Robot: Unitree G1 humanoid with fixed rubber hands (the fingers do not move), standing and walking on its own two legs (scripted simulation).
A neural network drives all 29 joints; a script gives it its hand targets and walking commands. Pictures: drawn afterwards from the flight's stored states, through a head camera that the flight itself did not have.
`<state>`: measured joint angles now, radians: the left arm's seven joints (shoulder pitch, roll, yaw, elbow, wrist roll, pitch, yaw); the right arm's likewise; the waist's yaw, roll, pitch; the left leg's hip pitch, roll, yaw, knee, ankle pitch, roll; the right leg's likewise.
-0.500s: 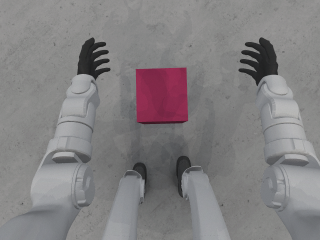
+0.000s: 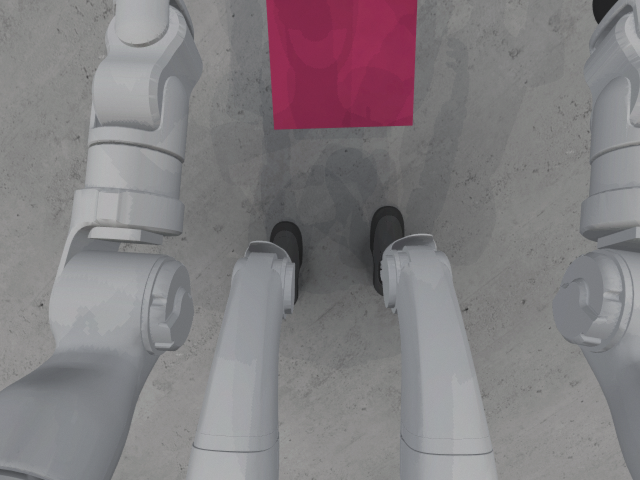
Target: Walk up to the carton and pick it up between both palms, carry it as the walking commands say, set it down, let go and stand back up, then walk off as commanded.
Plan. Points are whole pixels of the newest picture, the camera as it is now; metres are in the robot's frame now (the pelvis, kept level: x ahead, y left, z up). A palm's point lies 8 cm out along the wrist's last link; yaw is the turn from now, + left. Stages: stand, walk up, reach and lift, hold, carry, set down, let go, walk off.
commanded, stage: reach and lift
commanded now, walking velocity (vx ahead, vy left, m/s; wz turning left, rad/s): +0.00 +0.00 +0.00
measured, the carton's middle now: (340, 62) +0.53 -0.02 -0.50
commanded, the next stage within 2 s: none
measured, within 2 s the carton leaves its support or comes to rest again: neither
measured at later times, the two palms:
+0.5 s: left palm (217, 21) +0.55 +0.13 -0.30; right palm (534, 18) +0.54 -0.24 -0.31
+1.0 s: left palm (239, 49) +0.54 +0.13 -0.44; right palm (482, 48) +0.53 -0.23 -0.44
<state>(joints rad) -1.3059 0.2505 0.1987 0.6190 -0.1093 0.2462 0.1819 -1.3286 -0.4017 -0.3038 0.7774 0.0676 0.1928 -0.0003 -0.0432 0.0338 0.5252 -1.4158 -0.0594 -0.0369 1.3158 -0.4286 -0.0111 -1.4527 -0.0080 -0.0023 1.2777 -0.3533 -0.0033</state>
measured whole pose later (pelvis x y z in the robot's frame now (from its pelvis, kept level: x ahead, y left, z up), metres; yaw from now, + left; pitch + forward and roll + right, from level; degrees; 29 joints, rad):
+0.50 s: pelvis -0.03 -0.02 -0.17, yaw +1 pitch +30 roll +3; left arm -1.54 0.36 0.15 0.93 -0.19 0.25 0.18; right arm -1.58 -0.46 -0.11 1.02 0.19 0.24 -0.12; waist -0.04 0.00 0.52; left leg -1.87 -0.06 0.00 1.92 -0.57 -0.05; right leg -1.96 0.01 0.01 1.90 -0.47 -0.03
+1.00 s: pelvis -0.02 +0.00 -0.26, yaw +0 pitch +32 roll +1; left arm -1.54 0.35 0.06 1.10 -0.25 0.11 0.15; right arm -1.57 -0.46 -0.08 1.20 0.24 0.09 -0.08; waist -0.04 0.02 0.52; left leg -2.15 -0.07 0.00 2.25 -0.65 -0.03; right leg -2.23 0.00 0.00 2.20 -0.53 -0.01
